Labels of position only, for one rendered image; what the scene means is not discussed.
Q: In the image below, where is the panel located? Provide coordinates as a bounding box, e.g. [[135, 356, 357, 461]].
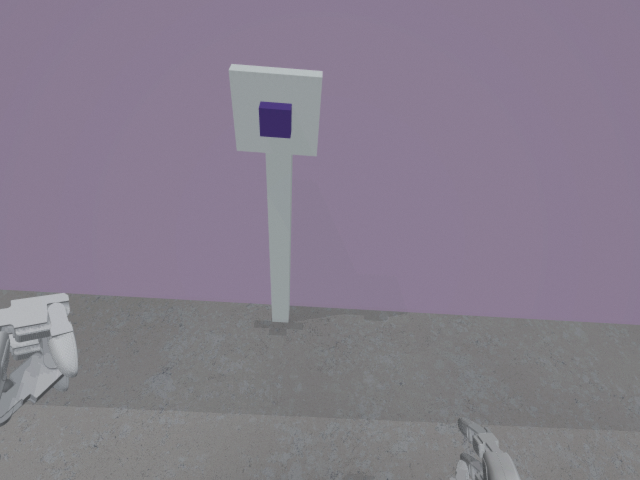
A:
[[229, 64, 323, 323]]

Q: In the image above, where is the button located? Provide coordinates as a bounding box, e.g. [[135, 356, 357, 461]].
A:
[[259, 102, 292, 138]]

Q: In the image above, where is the robot right hand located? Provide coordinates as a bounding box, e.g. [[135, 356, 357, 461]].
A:
[[450, 417, 521, 480]]

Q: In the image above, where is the robot left hand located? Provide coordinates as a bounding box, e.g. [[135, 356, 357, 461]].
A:
[[0, 293, 78, 427]]

